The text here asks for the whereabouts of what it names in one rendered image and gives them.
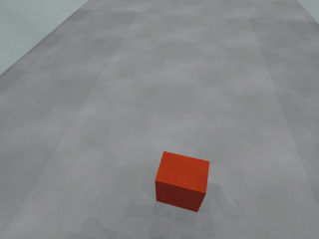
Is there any carton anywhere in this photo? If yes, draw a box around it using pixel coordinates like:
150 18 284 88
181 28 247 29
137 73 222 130
155 151 209 212

